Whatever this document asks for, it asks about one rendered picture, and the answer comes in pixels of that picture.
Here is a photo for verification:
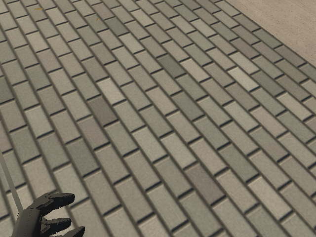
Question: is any robot left hand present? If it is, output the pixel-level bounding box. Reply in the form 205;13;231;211
11;193;85;237

